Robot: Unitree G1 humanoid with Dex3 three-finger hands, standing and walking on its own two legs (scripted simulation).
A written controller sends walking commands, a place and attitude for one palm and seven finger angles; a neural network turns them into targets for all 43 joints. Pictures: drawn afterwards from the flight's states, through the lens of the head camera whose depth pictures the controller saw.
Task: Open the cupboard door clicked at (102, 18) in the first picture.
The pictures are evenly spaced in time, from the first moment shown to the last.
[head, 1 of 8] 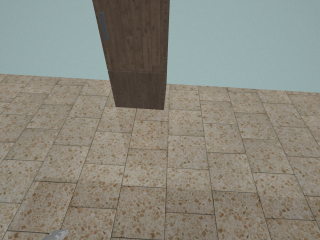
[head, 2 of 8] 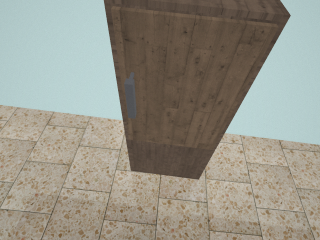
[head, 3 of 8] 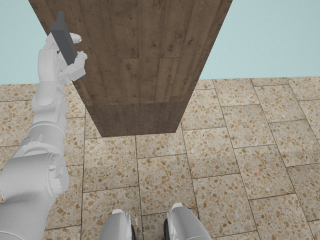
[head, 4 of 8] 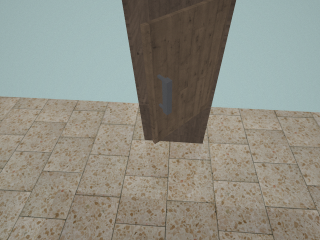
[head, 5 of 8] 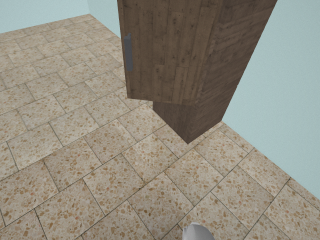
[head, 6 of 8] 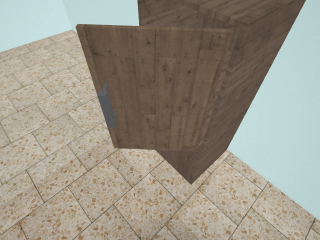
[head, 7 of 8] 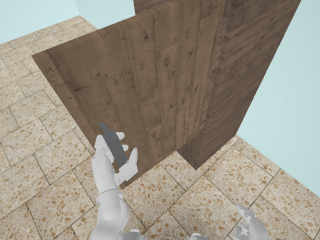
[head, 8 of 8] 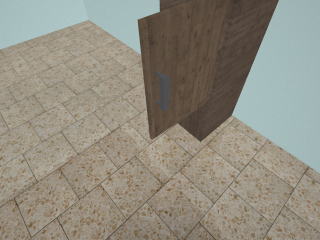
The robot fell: no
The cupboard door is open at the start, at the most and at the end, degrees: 0 88 88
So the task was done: yes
